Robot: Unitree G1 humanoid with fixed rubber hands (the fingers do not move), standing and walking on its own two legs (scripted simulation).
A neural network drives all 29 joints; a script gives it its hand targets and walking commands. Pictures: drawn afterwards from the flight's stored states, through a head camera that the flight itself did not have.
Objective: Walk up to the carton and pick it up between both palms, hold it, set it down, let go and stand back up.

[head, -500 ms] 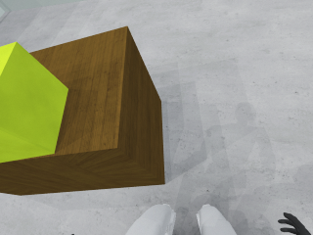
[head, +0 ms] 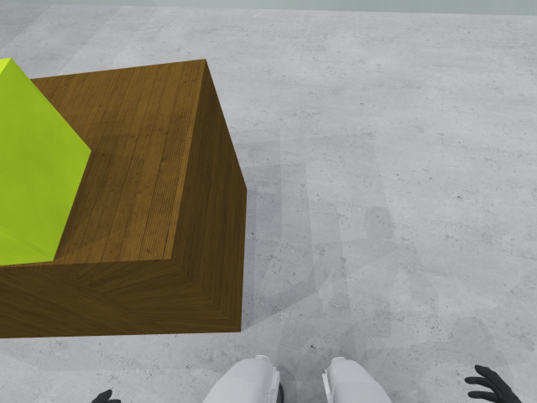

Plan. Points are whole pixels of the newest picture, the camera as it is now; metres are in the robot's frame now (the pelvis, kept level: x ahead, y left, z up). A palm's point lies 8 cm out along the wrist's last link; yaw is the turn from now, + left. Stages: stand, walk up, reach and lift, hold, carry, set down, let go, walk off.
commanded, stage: walk up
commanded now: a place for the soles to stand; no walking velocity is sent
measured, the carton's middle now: out of the picture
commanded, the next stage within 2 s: none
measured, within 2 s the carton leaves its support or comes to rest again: neither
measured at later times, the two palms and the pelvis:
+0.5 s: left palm out of the picture -0.05 +0.45 -0.12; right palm out of the picture +0.04 -0.16 -0.14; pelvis -0.09 +0.13 -0.03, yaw +6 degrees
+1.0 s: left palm out of the picture -0.30 +0.64 -0.10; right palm out of the picture -0.07 +0.01 -0.10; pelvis -0.18 +0.31 +0.00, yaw +5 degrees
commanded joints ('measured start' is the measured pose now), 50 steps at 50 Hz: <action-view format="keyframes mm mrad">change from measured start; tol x32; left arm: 1 113 394 81 -39 37 -6 6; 24 -214 449 100 -93 38 -18 19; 40 820 362 103 290 10 27 -14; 46 -303 372 65 -136 65 -37 5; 50 -22 279 26 -37 64 9 -55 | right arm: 1 77 -225 -114 -116 -88 -6 3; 20 -20 -246 -155 -131 -85 3 48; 25 460 -260 -198 20 -79 -19 56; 40 -319 -140 -172 -233 -52 -7 19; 44 316 -125 -125 11 13 -22 9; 50 373 -255 -151 79 1 -145 -17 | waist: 1 16 -161 -349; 22 -51 -405 -84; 30 -38 296 209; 40 313 165 -284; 42 72 -390 -299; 50 -149 52 -5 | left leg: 1 -284 4 -209 452 -242 3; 17 -330 81 -186 674 -82 -16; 25 459 224 -84 -204 -58 -8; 30 -387 338 -656 -916 -756 -175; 38 -102 98 -81 -801 72 -537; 40 59 -23 97 -233 382 -481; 42 -54 33 -14 435 -271 -89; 46 227 165 -297 692 -256 56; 49 466 370 -474 -590 -226 -8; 50 383 411 -643 -587 -76 -138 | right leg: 1 264 -500 647 -401 237 -245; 9 309 -343 377 -267 532 -162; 22 -157 -388 319 -350 26 -231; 27 -535 58 32 667 -323 -69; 31 -349 44 57 747 -94 -51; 39 493 -14 -246 -249 -278 -68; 41 430 -158 -139 -635 163 -97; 45 -381 -446 590 -564 -256 -304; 50 -466 100 200 402 -181 -10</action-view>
